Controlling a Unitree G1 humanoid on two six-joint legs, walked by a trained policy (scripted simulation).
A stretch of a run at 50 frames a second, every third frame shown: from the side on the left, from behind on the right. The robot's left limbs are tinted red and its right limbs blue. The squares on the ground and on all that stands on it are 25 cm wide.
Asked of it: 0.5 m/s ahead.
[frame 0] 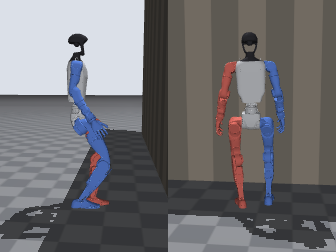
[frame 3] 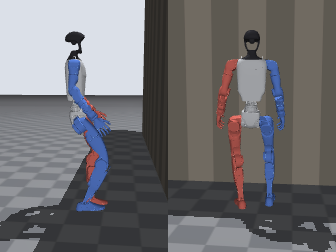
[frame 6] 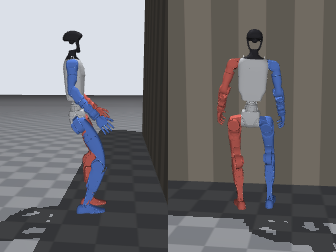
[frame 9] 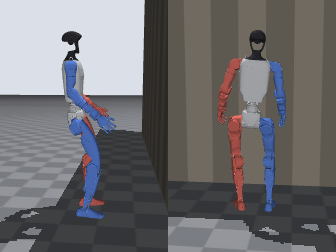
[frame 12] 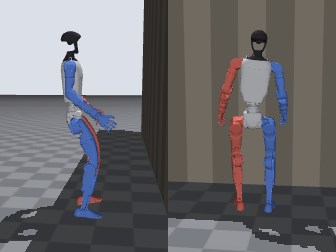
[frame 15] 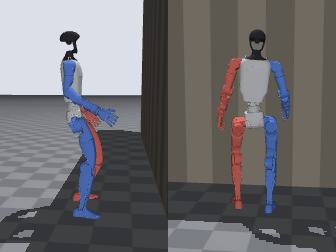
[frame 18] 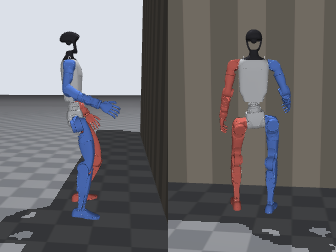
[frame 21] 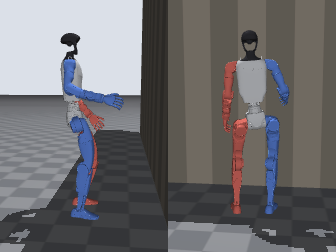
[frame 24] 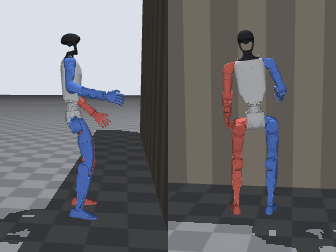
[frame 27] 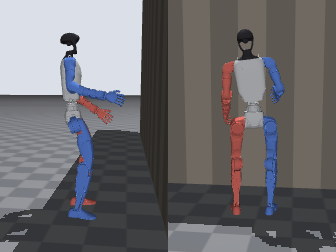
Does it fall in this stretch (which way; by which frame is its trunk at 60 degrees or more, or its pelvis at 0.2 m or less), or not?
no
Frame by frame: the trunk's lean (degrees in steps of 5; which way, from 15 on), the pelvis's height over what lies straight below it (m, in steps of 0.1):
0: 0, 0.8
3: 0, 0.8
6: 5, 0.8
9: 5, 0.8
12: 5, 0.8
15: 5, 0.8
18: 5, 0.8
21: 5, 0.8
24: 10, 0.8
27: 10, 0.8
